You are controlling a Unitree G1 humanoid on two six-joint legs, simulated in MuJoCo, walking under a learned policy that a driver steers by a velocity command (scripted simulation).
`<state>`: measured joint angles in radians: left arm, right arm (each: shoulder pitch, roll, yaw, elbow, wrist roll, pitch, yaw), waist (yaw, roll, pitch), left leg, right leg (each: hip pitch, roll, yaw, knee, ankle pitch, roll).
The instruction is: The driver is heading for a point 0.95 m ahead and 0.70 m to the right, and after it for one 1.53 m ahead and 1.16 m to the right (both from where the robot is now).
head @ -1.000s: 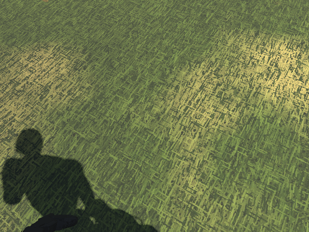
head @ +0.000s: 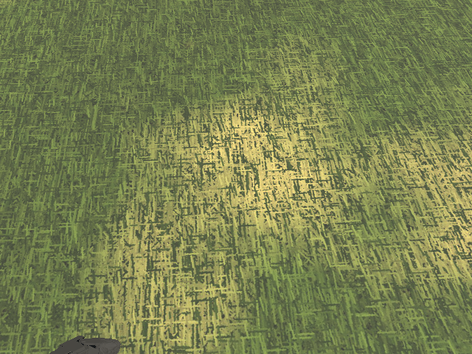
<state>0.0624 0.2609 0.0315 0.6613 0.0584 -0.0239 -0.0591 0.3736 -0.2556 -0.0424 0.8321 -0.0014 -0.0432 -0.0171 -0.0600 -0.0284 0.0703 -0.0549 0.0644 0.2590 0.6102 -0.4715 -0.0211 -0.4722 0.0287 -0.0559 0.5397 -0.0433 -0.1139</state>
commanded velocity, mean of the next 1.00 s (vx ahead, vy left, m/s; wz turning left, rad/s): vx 0.07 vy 0.00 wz -0.38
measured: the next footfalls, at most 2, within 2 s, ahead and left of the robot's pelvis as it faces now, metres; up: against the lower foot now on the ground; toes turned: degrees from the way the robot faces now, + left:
left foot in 0.60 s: +0.17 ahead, +0.11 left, +0.00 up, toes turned -23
right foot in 0.96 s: +0.06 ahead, -0.06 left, +0.00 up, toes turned -17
